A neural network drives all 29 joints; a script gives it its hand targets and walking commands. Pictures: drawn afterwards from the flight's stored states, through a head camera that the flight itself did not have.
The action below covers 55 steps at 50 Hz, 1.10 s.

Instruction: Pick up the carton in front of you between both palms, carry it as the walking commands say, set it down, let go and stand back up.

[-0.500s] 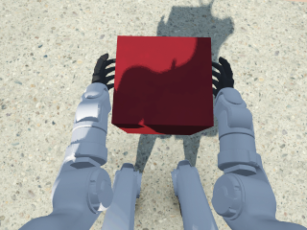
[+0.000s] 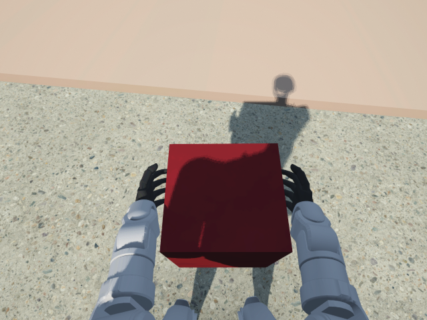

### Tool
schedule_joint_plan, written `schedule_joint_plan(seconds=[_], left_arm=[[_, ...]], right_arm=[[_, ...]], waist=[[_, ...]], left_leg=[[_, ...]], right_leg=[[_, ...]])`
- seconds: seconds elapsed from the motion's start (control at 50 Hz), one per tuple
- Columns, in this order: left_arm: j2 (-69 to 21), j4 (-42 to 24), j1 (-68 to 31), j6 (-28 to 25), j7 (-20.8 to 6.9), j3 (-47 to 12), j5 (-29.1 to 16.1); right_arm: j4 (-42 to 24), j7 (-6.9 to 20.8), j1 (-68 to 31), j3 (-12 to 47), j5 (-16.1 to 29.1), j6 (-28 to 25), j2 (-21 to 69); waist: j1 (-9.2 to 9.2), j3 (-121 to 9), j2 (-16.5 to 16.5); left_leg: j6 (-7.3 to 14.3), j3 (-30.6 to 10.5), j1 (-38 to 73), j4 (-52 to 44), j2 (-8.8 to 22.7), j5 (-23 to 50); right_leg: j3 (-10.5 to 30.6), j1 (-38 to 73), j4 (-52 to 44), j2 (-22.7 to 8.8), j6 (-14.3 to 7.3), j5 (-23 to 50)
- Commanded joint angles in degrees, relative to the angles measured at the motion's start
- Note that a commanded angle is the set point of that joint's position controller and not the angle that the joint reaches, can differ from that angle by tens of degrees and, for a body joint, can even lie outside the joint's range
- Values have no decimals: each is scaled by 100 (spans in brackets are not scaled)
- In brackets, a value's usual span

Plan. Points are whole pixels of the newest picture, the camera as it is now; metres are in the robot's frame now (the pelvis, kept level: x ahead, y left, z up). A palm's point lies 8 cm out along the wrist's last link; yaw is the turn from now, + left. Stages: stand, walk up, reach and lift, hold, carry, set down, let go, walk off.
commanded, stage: reach and lift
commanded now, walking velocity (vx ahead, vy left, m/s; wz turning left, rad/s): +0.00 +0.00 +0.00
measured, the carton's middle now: (223, 212) +0.36 -0.01 -0.10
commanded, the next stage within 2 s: hold in 1.46 s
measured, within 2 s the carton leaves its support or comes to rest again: neither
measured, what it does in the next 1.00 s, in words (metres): rises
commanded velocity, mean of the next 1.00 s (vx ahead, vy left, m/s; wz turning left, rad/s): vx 0.00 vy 0.00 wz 0.00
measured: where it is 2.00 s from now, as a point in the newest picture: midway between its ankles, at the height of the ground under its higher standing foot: outside the picture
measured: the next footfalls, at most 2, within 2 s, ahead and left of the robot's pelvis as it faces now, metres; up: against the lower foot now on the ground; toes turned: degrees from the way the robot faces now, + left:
none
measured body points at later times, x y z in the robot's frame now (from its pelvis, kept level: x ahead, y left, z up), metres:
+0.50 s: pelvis +0.02 +0.00 +0.08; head +0.00 +0.00 +0.53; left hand +0.33 +0.15 +0.09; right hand +0.33 -0.15 +0.09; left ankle +0.03 +0.13 -0.66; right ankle +0.04 -0.14 -0.66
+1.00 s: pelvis +0.02 +0.00 +0.08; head +0.00 +0.00 +0.53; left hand +0.33 +0.15 +0.10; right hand +0.33 -0.16 +0.11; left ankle +0.03 +0.13 -0.66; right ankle +0.04 -0.14 -0.66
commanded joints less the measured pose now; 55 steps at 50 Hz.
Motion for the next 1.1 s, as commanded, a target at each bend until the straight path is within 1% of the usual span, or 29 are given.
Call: schedule_joint_plan(seconds=[0.0, 0.02, 0.06, 0.08, 0.1, 0.16, 0.2, 0.22, 0.26, 0.3, 0.32, 0.36, 0.38, 0.42, 0.44, 0.5, 0.54, 0.58, 0.62, 0.64, 0.68, 0.7, 0.8, 0.82, 0.84, 0.9, 0.98, 1.06, 1.08], left_arm=[[-5735, 356, -2823, 37, -1386, -3438, -808], [-5959, 231, -2541, 25, -1360, -3390, -727], [-5864, 195, -2226, 41, -1400, -3515, -760], [-6199, 39, -2217, 48, -1383, -3879, -991], [-5888, 40, -1921, 81, -1402, -3694, -818], [-5668, -265, -1907, 151, -1344, -3838, -886], [-5903, -158, -1470, 272, -1375, -3759, -938], [-5801, -382, -1386, 339, -1380, -3930, -895], [-5910, -514, -1239, 522, -1376, -3990, -1147], [-5676, -620, -981, 768, -1378, -3952, -946], [-5633, -638, -1342, 837, -1422, -3852, -1002], [-5682, -1022, -1573, 945, -1495, -4169, -1113], [-5687, -583, -1188, 1124, -1528, -3917, -1057], [-5486, -867, -1245, 1245, -1553, -3656, -866], [-5536, -993, -1301, 1346, -1601, -3664, -929], [-5582, -856, -1294, 1501, -1616, -3664, -880], [-5602, -863, -1455, 1481, -1657, -3602, -992], [-5711, -779, -1490, 1482, -1651, -3405, -828], [-5612, -895, -1879, 1421, -1695, -3563, -959], [-5729, -841, -1864, 1419, -1677, -3515, -920], [-5590, -906, -2209, 1358, -1669, -3576, -876], [-5688, -787, -2080, 1334, -1684, -3483, -866], [-5729, -835, -2156, 1391, -1693, -3554, -962], [-5882, -994, -2190, 1384, -1677, -3755, -1033], [-5990, -951, -2055, 1417, -1661, -3621, -964], [-5663, -1174, -1948, 1539, -1644, -3826, -1051], [-5368, -1251, -1213, 1613, -1594, -3518, -816], [-5543, -1480, -1447, 1619, -1580, -3768, -1031], [-5516, -1514, -1459, 1608, -1636, -3781, -1026]], right_arm=[[316, 1303, -2766, 3394, 641, 30, 5675], [483, 1298, -2507, 3522, 725, 57, 5975], [73, 1238, -2503, 3785, 835, 95, 5883], [-68, 1268, -2048, 3898, 806, 80, 5869], [73, 1299, -2215, 3829, 851, 111, 6013], [9, 1334, -1668, 3985, 751, 211, 5869], [-244, 1336, -1571, 4123, 803, 274, 5681], [-175, 1295, -1374, 3978, 831, 351, 5763], [-848, 1302, -1466, 4272, 911, 517, 5575], [-598, 1351, -1152, 4183, 959, 759, 5658], [-769, 1368, -1524, 4183, 946, 814, 5806], [-736, 1408, -1526, 4259, 1046, 979, 5905], [-844, 1427, -1274, 4186, 941, 1060, 5725], [-517, 1416, -1322, 3915, 834, 1288, 5711], [-725, 1482, -1373, 3938, 699, 1318, 5672], [-561, 1593, -1326, 3661, 674, 1385, 5559], [-515, 1564, -1370, 3524, 648, 1443, 5457], [-806, 1604, -1882, 3652, 702, 1406, 5524], [-976, 1550, -1799, 3759, 667, 1422, 5599], [-615, 1586, -1939, 3646, 720, 1440, 5664], [-859, 1620, -2219, 3751, 817, 1292, 5892], [-773, 1654, -2171, 3816, 828, 1275, 5808], [-500, 1643, -2157, 3811, 810, 1442, 5876], [-782, 1612, -2169, 3848, 701, 1412, 5786], [-859, 1623, -2129, 3891, 757, 1406, 5609], [-883, 1574, -1646, 3782, 753, 1514, 5573], [-893, 1595, -1344, 3800, 865, 1654, 5616], [-1213, 1523, -1409, 3766, 825, 1610, 5462], [-1262, 1479, -1294, 3881, 828, 1624, 5577]], waist=[[-200, -2815, -70], [97, -2734, 105], [96, -2709, -111], [-252, -2924, -36], [243, -2782, 68], [-100, -2124, -164], [215, -1980, 64], [-14, -1661, 2], [92, -1734, -173], [251, -1253, 196], [107, -1005, -297], [227, -830, -6], [49, -807, 37], [358, -411, 173], [161, -288, -127], [73, 110, 361], [-119, 24, 121], [187, 229, 7], [-55, -14, -24], [173, -63, 66], [44, -372, -82], [-1, -277, 252], [193, -340, 97], [-99, -386, -162], [107, -640, 5], [-111, -393, 86], [300, -17, 70], [-67, -165, -160], [59, -348, 17]], left_leg=[[71, 388, 2407, -1183, -332, 1682], [121, 311, 2680, -1296, -338, 1679], [85, 324, 2881, -1552, -350, 2301], [48, 214, 3503, -1706, -309, 2722], [65, 221, 3303, -1805, -262, 2599], [74, 289, 3932, -2217, -277, 2860], [74, 206, 3898, -2596, -176, 2592], [81, 178, 4085, -2580, -206, 2643], [90, 233, 4334, -2853, -132, 2769], [34, 252, 4508, -3214, -179, 2540], [158, 275, 4729, -3268, -87, 2228], [130, 298, 4854, -3310, -109, 2076], [92, 290, 4934, -3452, -143, 2277], [107, 303, 4802, -3667, -71, 2011], [103, 312, 4976, -3645, -99, 1725], [65, 272, 5032, -3833, -125, 1519], [88, 228, 4988, -3855, -37, 1434], [98, 299, 4735, -3782, -120, 1257], [133, 391, 4935, -3695, -108, 1290], [137, 249, 4884, -3764, -83, 1264], [141, 309, 4876, -3724, -140, 1502], [143, 357, 4928, -3648, -153, 1338], [98, 411, 4758, -3795, -73, 1143], [147, 201, 4814, -3762, -68, 1414], [66, 286, 5149, -3657, -118, 1759], [98, 277, 5272, -3844, -56, 1990], [112, 342, 5525, -4039, -125, 2208], [96, 187, 5731, -3861, -40, 2450], [103, 246, 5516, -3860, -114, 2349]], right_leg=[[-560, 2413, -1084, 351, -86, 1728], [-410, 2372, -1174, 314, -92, 1752], [-354, 3162, -1439, 264, -44, 2711], [-394, 3188, -1588, 329, -38, 2986], [-325, 3374, -1795, 291, -90, 2565], [-259, 3382, -2258, 162, -74, 3158], [-312, 4207, -2462, 157, -183, 2552], [-199, 4122, -2616, 123, -147, 2689], [-406, 4725, -2781, 191, -127, 2685], [-306, 4941, -3122, 151, -178, 2489], [-370, 4638, -3174, 196, -65, 2136], [-263, 4849, -3313, 140, -99, 1998], [-300, 5010, -3450, 149, -111, 2130], [-327, 5074, -3570, 144, -139, 1875], [-386, 4980, -3651, 176, -107, 1520], [-332, 5002, -3739, 131, -216, 1410], [-346, 5214, -3740, 147, -245, 1399], [-415, 5312, -3769, 148, -182, 1182], [-406, 5320, -3736, 152, -157, 1361], [-456, 5384, -3697, 163, -240, 1173], [-372, 5574, -3657, 165, -127, 1540], [-342, 5373, -3591, 123, -163, 1385], [-460, 5561, -3743, 116, -177, 1062], [-389, 5662, -3649, 131, -174, 1544], [-371, 5637, -3693, 88, -215, 1612], [-454, 5551, -3814, 169, -212, 1890], [-480, 5385, -3888, 214, -36, 2153], [-406, 5561, -3856, 204, -136, 2284], [-349, 5939, -3912, 143, -148, 2281]])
